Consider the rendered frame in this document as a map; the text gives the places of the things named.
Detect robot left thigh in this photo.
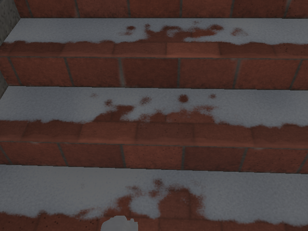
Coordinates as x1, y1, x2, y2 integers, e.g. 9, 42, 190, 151
100, 217, 139, 231

